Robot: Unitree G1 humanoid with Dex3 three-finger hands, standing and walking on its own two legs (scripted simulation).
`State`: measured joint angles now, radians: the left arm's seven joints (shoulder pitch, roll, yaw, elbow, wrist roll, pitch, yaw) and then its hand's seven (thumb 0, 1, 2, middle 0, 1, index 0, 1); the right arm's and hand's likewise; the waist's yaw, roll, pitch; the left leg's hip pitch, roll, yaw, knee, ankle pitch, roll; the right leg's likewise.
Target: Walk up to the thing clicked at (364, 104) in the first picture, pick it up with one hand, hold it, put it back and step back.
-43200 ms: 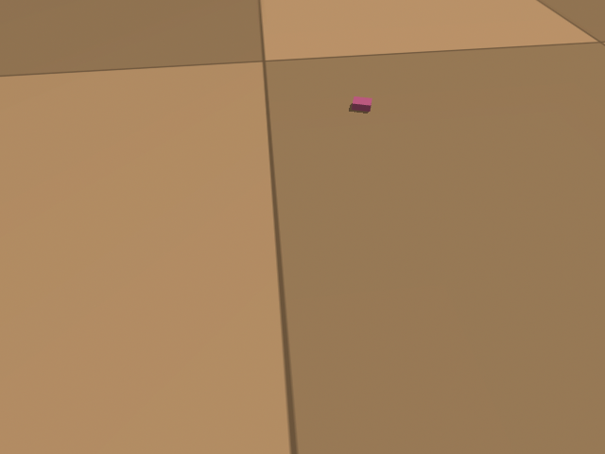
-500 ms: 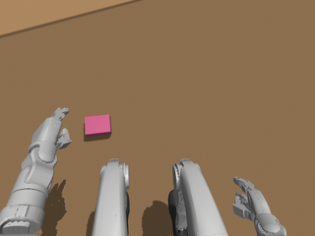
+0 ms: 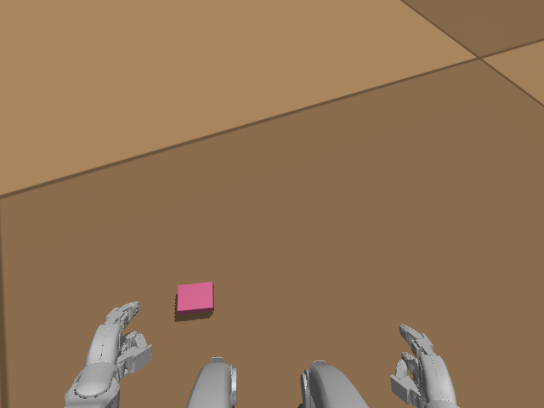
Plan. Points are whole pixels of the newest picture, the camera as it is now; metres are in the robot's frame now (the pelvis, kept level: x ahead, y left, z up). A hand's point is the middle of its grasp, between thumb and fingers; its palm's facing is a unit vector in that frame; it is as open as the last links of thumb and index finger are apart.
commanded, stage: home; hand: left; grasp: from above
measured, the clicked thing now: (196, 298) +0.48 +0.21 -0.65
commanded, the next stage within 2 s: none
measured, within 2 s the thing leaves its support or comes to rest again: neither
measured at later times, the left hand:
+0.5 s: hand (128, 378) +0.18 +0.19 +0.00, palm faces +0.08 -0.98 -0.20, open 7.4 cm
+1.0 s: hand (132, 379) +0.18 +0.18 +0.00, palm faces +0.07 -0.98 -0.20, open 7.4 cm
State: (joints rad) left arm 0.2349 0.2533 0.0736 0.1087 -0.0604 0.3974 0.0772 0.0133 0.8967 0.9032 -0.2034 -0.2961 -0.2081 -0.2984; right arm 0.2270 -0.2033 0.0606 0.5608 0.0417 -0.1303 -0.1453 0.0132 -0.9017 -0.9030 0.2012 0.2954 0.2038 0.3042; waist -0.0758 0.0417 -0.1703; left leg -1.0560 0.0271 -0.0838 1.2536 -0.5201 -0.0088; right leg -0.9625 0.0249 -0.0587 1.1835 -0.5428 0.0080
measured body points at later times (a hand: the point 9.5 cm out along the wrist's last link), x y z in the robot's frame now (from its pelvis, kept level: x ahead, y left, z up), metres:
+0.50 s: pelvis +0.03 +0.00 +0.05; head +0.04 +0.01 +0.50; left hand +0.17 +0.24 +0.01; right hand +0.21 -0.23 -0.01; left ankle +0.04 +0.12 -0.63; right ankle +0.02 -0.13 -0.63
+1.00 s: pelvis +0.02 +0.00 +0.05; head +0.04 +0.00 +0.50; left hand +0.17 +0.23 +0.01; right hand +0.18 -0.24 -0.02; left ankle +0.04 +0.12 -0.63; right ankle +0.02 -0.13 -0.63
